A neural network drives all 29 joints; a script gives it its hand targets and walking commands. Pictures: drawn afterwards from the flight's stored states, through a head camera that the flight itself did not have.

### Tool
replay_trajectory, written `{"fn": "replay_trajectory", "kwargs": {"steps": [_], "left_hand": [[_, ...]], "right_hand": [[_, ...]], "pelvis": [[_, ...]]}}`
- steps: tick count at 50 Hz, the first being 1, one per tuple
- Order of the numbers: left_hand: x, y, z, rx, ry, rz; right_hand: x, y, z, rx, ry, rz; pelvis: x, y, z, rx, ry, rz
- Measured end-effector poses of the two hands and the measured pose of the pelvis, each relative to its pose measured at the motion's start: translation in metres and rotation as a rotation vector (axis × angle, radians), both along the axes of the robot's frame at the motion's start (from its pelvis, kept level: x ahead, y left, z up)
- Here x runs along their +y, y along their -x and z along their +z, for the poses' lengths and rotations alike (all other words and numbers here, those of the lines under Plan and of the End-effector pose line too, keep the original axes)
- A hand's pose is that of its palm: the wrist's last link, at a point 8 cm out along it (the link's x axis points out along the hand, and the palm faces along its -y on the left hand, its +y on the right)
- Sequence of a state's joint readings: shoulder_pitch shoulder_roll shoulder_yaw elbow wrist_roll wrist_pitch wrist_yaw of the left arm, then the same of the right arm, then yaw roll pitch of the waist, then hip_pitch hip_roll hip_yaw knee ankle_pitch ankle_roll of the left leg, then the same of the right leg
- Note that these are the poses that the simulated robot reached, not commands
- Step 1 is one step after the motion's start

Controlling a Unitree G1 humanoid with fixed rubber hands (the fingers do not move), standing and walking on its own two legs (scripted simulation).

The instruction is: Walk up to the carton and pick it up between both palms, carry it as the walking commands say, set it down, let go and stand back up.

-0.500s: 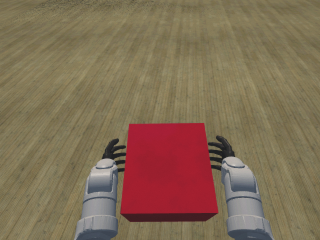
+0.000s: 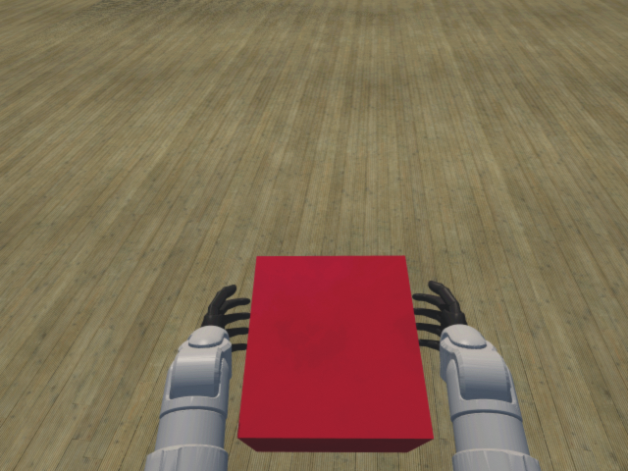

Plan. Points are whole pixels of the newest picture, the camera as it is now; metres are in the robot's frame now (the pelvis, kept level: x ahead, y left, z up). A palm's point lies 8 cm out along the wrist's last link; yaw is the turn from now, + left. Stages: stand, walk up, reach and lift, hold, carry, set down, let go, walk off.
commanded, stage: hold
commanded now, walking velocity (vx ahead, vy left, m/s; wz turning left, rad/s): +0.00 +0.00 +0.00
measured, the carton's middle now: (331, 353) +0.29 +0.00 -0.05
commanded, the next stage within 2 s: carry in 0.48 s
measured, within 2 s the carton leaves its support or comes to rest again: neither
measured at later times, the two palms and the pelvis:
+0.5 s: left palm (208, 338) +0.27 +0.16 +0.03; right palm (445, 329) +0.27 -0.15 +0.04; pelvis -0.01 +0.00 +0.00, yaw +0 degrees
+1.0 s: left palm (273, 335) +0.25 +0.07 +0.06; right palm (531, 360) +0.22 -0.23 +0.06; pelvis -0.03 -0.05 -0.03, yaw -2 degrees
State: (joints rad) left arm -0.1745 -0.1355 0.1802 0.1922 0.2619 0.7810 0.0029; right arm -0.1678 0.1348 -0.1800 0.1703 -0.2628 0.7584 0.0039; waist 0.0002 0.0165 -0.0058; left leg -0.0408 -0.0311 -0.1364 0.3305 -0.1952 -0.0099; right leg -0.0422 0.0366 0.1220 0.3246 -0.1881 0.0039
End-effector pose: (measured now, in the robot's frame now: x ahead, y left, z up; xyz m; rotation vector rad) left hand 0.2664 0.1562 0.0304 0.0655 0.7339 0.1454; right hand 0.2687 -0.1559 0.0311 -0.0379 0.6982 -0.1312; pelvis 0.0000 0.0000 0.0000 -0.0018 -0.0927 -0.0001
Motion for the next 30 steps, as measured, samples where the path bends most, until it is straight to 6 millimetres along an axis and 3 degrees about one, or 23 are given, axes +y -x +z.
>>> {"fn": "replay_trajectory", "kwargs": {"steps": [15, 25, 30], "left_hand": [[0.003, 0.006, 0.000, -0.002, 0.018, 0.018], [0.009, 0.000, 0.001, -0.019, 0.019, 0.029], [0.000, -0.011, 0.006, -0.045, -0.008, 0.037]], "right_hand": [[0.004, 0.002, 0.004, -0.001, -0.007, -0.003], [0.009, -0.006, 0.008, -0.017, 0.002, -0.001], [0.004, -0.007, 0.010, -0.044, 0.013, -0.025]], "pelvis": [[0.000, 0.012, -0.002, -0.014, 0.003, 0.008], [0.004, 0.010, -0.005, 0.026, -0.002, -0.003], [0.000, 0.014, -0.014, 0.095, -0.013, -0.045]]}}
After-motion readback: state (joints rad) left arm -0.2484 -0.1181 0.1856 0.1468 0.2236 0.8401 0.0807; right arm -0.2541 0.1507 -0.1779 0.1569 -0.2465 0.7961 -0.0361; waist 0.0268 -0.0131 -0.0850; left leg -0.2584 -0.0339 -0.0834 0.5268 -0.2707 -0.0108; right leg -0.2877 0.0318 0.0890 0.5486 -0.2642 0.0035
